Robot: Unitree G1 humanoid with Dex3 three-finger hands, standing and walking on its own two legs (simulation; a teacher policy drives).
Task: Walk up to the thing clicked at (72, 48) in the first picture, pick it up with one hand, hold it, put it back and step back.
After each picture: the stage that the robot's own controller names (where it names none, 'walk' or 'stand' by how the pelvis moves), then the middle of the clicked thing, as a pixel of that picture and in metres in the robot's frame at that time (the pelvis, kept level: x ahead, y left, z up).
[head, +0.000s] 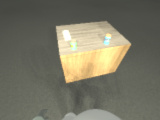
stand; (73, 44) +0.77 +0.22 -0.07
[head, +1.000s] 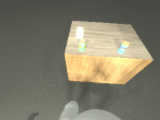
walk; (82, 45) +0.69 +0.16 -0.07
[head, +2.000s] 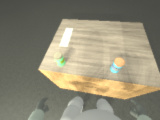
walk; (59, 59) +0.43 +0.27 -0.04
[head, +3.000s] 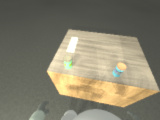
stand; (68, 62) +0.47 +0.21 -0.06
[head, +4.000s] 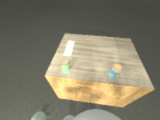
stand; (65, 66) +0.45 +0.22 -0.07
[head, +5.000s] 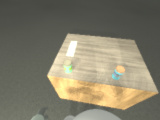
stand; (67, 66) +0.45 +0.21 -0.07
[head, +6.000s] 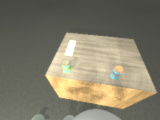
stand; (66, 66) +0.45 +0.22 -0.07
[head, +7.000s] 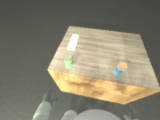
rise first; (68, 61) +0.47 +0.21 -0.07
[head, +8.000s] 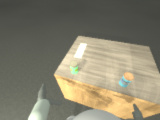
go down; (74, 67) +0.46 +0.17 -0.07
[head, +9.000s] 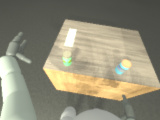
go down; (67, 58) +0.47 +0.16 -0.03
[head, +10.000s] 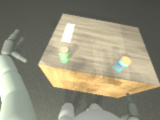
approach; (64, 54) +0.47 +0.17 -0.01
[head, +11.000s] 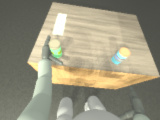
close in; (56, 49) +0.48 +0.19 +0.03
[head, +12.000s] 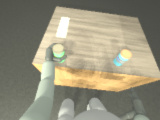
lift; (59, 53) +0.45 +0.18 +0.02
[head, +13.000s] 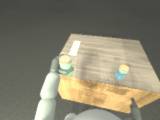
lift; (66, 65) +0.32 +0.16 +0.13
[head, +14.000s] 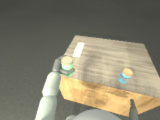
hold; (67, 66) +0.33 +0.16 +0.12
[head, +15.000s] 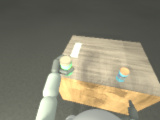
hold; (66, 66) +0.33 +0.16 +0.12
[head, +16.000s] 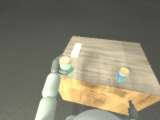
crouch; (66, 66) +0.33 +0.17 +0.12
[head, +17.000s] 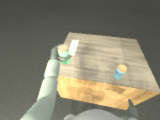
crouch; (64, 54) +0.42 +0.18 +0.12
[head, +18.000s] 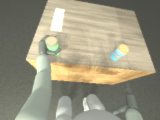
lower; (53, 46) +0.49 +0.19 +0.01
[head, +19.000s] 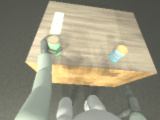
lower; (54, 46) +0.50 +0.18 +0.03
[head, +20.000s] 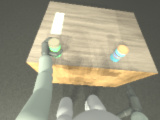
lower; (55, 48) +0.49 +0.18 +0.03
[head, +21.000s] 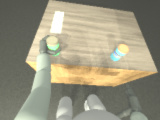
lower; (53, 46) +0.49 +0.19 +0.03
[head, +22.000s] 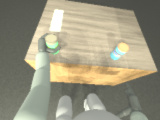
rest; (52, 44) +0.50 +0.19 +0.03
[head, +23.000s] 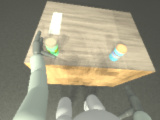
withdraw; (52, 47) +0.49 +0.20 +0.03
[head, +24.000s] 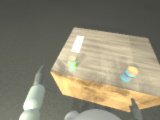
sink last; (72, 62) +0.45 +0.17 -0.03
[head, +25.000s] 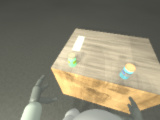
stand; (72, 59) +0.48 +0.19 -0.01
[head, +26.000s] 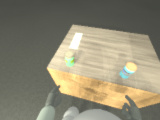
stand; (69, 58) +0.46 +0.19 +0.00
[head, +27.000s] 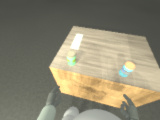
stand; (71, 58) +0.49 +0.18 -0.01
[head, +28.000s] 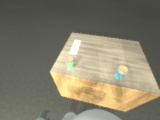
stand; (70, 63) +0.48 +0.20 -0.06
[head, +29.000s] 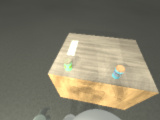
stand; (67, 64) +0.47 +0.21 -0.07
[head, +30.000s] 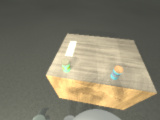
stand; (66, 65) +0.46 +0.23 -0.07
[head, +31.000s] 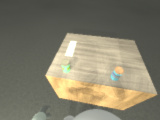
stand; (65, 66) +0.45 +0.22 -0.08
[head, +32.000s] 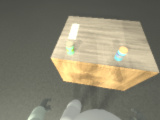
walk; (70, 48) +0.57 +0.21 -0.06
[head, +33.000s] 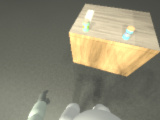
walk; (85, 25) +0.89 +0.12 -0.05
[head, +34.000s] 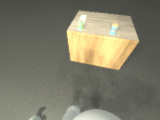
stand; (80, 24) +1.09 +0.23 -0.05
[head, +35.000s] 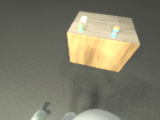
stand; (81, 26) +1.05 +0.19 -0.07
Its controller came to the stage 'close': yes
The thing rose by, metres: 0.19
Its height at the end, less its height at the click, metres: +0.00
